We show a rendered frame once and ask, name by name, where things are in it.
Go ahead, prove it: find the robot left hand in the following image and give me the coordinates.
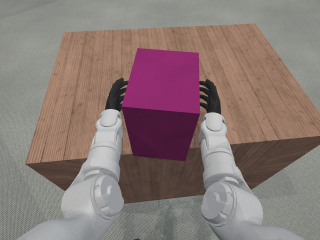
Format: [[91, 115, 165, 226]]
[[105, 78, 129, 112]]

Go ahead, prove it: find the left robot upper arm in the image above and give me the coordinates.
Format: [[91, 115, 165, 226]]
[[16, 174, 124, 240]]

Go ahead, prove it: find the right robot upper arm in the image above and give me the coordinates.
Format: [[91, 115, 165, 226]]
[[201, 181, 304, 240]]

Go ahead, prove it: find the robot right hand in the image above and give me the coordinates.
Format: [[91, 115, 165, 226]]
[[199, 79, 221, 115]]

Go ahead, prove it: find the robot left forearm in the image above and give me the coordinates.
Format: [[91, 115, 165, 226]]
[[61, 109, 123, 209]]

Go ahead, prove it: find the pedestal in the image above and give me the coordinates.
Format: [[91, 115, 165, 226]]
[[25, 23, 320, 204]]

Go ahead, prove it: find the carton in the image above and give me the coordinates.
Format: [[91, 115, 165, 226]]
[[121, 48, 200, 161]]

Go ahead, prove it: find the robot right forearm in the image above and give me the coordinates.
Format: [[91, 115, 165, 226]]
[[199, 112, 254, 195]]

